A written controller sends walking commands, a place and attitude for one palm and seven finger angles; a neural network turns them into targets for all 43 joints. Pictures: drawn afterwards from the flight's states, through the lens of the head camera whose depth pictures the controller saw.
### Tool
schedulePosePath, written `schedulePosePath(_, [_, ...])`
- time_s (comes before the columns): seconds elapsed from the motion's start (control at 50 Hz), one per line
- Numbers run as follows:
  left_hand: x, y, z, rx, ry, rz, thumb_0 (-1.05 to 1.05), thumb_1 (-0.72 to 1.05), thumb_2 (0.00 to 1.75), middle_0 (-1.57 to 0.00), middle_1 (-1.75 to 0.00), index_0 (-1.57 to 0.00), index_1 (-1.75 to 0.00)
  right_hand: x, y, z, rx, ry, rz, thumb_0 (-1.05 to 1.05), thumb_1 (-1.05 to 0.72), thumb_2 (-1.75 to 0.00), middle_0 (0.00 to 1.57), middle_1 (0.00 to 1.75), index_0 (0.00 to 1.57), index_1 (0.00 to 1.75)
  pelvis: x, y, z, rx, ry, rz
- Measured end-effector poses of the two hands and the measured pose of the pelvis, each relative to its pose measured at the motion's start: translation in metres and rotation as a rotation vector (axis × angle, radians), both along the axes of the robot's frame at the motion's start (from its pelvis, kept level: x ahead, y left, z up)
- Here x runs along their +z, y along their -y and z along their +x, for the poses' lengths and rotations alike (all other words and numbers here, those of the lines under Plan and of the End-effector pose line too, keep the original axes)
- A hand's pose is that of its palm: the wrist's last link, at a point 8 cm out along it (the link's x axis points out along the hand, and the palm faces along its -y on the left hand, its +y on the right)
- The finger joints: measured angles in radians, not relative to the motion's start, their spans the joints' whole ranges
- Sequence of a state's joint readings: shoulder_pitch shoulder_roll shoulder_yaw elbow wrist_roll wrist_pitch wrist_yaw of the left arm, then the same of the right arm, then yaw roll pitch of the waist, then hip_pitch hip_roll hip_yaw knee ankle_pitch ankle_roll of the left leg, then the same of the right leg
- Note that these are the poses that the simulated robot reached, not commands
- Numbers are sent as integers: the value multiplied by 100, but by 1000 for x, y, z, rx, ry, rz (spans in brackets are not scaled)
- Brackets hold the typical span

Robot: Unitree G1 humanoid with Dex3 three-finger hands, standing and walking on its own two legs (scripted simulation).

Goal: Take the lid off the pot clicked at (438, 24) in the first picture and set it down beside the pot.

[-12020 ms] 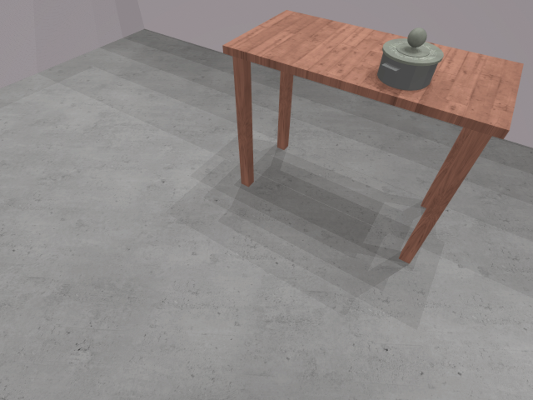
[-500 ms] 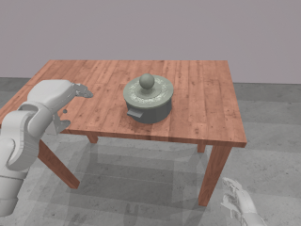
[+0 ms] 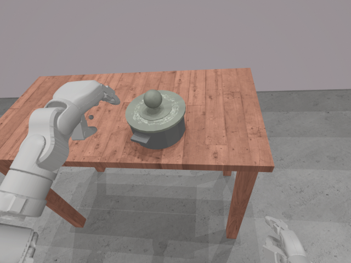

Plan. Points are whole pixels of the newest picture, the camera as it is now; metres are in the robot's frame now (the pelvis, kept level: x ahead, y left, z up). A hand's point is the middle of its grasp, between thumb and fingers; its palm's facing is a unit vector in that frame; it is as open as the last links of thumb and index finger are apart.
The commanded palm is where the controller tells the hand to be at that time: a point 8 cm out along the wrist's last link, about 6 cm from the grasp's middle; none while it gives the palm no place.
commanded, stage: move the open hand above the knob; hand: left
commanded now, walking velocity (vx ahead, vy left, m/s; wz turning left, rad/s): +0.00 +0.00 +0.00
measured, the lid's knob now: (152, 98) +0.52 +0.11 +0.10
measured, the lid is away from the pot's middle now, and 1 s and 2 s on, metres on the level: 0.00 0.00 0.00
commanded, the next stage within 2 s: lower the open fingers around the knob in 1.90 s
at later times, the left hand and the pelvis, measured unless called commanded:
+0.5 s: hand (118, 98) +0.43 +0.16 +0.18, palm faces -0.19 -0.05 -0.98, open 10.4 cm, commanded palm +0.40 +0.17 +0.25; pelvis +0.02 +0.00 +0.00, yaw +0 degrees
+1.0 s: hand (146, 82) +0.49 +0.11 +0.18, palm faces -0.26 -0.03 -0.97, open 10.4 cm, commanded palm +0.48 +0.12 +0.25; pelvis +0.03 +0.00 +0.00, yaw +0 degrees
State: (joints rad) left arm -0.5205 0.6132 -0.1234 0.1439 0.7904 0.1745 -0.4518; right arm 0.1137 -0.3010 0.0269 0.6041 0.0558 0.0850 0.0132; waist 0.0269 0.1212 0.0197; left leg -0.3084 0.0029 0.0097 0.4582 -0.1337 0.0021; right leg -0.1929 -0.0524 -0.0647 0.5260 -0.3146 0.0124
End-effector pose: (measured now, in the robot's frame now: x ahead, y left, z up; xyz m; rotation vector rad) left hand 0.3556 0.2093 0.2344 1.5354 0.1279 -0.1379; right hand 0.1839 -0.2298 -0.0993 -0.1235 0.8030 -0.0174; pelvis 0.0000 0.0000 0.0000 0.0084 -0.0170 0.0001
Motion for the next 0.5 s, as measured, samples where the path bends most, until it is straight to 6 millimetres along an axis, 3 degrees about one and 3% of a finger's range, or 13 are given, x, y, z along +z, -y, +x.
schedulePosePath(0.2, [-5, 14, 31, 0, -39, -9, 0, -37, 155, -84, -8, -84, -9, -2, 7, 11, -17, -30, -9, 2, -91, -89, 20, 30, 19, 29, 0, 1, 12, 3, -19, 5])
schedulePosePath(0.5, [-1, 43, 63, -39, -19, -28, 0, -37, 155, -84, -8, -84, -9, -6, -10, 26, -1, -54, 39, 1, -91, -89, 20, 30, 19, 29, -1, -4, 24, 4, -52, 8])
